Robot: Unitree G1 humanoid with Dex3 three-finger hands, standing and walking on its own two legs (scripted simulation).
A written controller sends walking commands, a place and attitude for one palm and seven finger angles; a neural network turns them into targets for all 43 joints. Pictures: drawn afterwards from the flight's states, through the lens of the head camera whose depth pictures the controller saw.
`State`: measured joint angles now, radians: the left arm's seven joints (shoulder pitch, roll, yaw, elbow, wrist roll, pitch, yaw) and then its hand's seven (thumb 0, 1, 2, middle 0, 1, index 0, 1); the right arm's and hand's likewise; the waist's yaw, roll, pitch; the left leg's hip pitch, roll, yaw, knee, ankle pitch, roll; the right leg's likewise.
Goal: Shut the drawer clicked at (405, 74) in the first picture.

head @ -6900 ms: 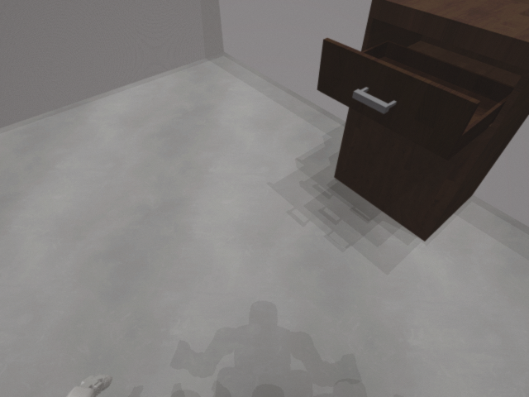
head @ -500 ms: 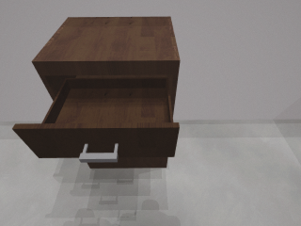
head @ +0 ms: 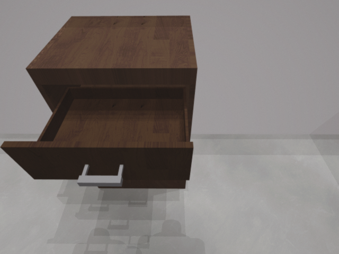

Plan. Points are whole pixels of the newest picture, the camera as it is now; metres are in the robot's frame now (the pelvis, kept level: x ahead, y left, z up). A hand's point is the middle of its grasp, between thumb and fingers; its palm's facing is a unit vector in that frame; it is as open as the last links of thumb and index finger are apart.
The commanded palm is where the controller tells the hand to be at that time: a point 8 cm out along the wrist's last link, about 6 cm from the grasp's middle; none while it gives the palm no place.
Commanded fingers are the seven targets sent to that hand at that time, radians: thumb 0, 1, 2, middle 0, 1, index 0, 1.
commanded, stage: come to a stop and stand still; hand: left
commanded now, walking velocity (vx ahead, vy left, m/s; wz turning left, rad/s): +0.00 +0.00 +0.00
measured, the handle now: (102, 174) +0.33 +0.22 -0.05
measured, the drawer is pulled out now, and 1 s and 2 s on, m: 0.27 0.27 0.27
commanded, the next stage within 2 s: look again from close up in 0.86 s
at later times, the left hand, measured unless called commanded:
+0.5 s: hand out of the picture -0.02 +0.14 -0.18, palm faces +0.05 -0.98 -0.18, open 7.4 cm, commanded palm none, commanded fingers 0.00 0.90 0.90 -0.20 -0.30 -0.20 -0.30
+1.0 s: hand out of the picture -0.03 +0.16 -0.17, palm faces +0.03 -0.98 -0.20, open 7.4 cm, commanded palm none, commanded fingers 0.00 0.90 0.90 -0.20 -0.30 -0.20 -0.30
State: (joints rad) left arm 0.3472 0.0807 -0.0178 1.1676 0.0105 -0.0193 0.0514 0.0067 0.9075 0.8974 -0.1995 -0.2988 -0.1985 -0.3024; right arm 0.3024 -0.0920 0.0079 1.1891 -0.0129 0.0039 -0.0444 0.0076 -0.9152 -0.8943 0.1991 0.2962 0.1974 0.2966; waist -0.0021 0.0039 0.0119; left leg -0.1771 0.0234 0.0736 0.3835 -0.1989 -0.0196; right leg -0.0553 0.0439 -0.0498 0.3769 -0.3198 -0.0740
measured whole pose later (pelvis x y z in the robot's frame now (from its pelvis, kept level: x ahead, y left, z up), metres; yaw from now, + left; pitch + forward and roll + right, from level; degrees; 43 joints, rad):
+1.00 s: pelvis +0.00 +0.01 +0.00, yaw +0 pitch +0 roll +1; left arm 0.34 0.11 -0.02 1.15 0.02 -0.04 0.06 0.01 0.91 0.90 -0.20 -0.30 -0.20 -0.30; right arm 0.29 -0.13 0.02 1.16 -0.01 0.01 -0.04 0.01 -0.92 -0.89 0.20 0.30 0.20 0.30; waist 0.00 0.02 0.03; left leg -0.21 0.03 0.06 0.46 -0.23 0.00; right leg -0.04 0.05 -0.05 0.36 -0.31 -0.06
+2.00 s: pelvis -0.04 +0.02 -0.08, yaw +2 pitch +11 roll +0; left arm 0.61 0.18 0.07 0.03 -0.19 -0.45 -0.16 0.02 0.90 0.90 -0.50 -0.61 -0.49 -0.62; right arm 0.13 -0.25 -0.05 0.48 0.02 -0.17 -0.02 0.01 -0.91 -0.89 0.20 0.30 0.20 0.30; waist 0.03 -0.03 -0.14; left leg -0.81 0.00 0.01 1.08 -0.45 0.00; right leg -0.75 0.04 -0.12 1.08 -0.53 -0.10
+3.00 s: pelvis -0.02 +0.07 -0.06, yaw +1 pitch +8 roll -2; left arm 0.71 0.17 -0.16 -0.46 -0.10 -0.20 -0.02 0.02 0.90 0.90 -1.38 -1.58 -1.38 -1.58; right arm 0.26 -0.20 0.07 0.35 0.03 -0.09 -0.01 0.01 -0.90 -0.89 0.20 0.30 0.20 0.30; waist 0.02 0.06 -0.14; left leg -0.67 -0.03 0.03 0.99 -0.45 0.07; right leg -0.59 0.02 -0.07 0.95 -0.50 -0.02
